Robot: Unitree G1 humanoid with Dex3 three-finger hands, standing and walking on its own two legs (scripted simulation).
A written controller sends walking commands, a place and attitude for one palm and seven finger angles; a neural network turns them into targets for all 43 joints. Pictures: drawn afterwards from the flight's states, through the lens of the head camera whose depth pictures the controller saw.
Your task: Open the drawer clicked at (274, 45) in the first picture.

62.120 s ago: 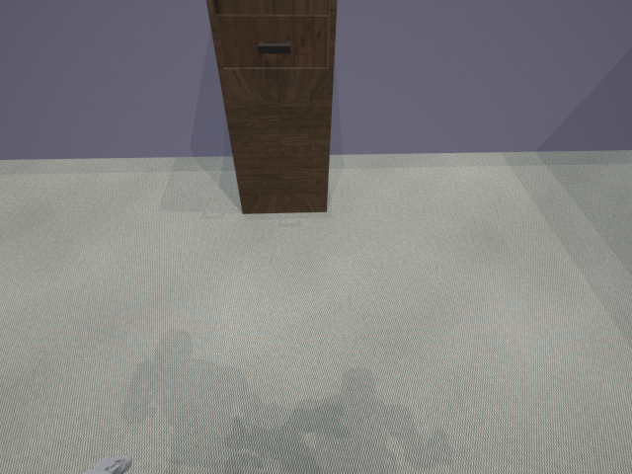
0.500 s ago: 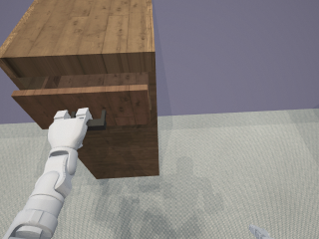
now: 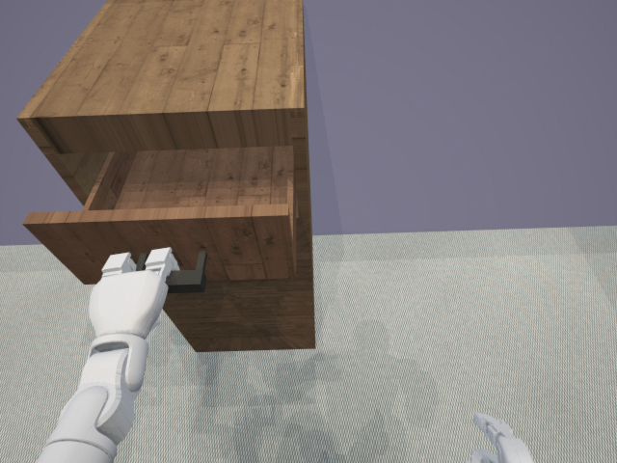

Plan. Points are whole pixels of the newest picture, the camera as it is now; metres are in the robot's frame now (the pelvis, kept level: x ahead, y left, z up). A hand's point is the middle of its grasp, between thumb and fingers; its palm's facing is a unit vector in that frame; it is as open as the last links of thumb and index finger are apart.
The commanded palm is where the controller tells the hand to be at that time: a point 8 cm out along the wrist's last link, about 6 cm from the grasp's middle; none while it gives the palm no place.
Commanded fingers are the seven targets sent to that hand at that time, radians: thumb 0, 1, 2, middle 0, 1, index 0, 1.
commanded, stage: pull the drawer open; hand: left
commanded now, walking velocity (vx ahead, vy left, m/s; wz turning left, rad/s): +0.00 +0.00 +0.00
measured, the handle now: (170, 270) +0.37 +0.23 +0.02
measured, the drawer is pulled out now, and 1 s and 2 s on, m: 0.13 0.25 0.30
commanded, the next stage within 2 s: open the thumb to release the handle in 1.72 s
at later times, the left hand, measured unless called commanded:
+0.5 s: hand (137, 363) +0.24 +0.24 +0.00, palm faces -0.01 -0.08 -1.00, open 5.8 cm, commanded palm +0.20 +0.24 +0.05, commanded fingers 0.00 0.90 0.90 -0.40 -1.35 -0.40 -1.35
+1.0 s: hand (127, 403) +0.19 +0.24 +0.00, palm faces -0.01 -0.10 -1.00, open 5.8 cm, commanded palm +0.15 +0.23 +0.05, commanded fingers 0.00 0.90 0.90 -0.40 -1.35 -0.40 -1.35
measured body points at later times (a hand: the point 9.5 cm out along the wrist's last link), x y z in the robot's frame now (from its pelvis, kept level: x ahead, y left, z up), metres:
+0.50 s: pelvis -0.01 +0.00 +0.00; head +0.03 -0.02 +0.45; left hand +0.24 +0.24 +0.05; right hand +0.17 -0.24 -0.11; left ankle -0.03 +0.12 -0.71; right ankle -0.03 -0.12 -0.71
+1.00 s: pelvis -0.01 +0.00 +0.00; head +0.02 -0.02 +0.45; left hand +0.19 +0.24 +0.05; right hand +0.19 -0.23 -0.10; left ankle -0.03 +0.12 -0.71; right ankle -0.03 -0.12 -0.71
